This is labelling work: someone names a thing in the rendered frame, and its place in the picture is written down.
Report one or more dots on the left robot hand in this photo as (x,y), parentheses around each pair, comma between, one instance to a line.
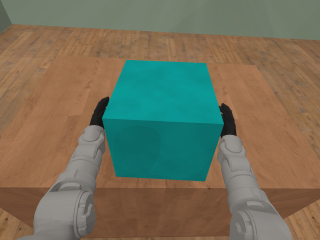
(99,112)

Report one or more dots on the right robot hand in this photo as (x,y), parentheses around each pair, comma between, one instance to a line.
(229,127)

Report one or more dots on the left robot forearm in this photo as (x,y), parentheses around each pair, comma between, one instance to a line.
(84,165)

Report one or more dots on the left robot upper arm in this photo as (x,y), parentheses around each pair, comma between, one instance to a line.
(64,215)

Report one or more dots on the right robot upper arm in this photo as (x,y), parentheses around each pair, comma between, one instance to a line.
(248,224)

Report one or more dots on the carton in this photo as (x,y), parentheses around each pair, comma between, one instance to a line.
(163,121)

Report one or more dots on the pedestal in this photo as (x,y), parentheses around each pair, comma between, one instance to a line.
(39,143)

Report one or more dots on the right robot forearm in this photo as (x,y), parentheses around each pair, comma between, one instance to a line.
(239,179)

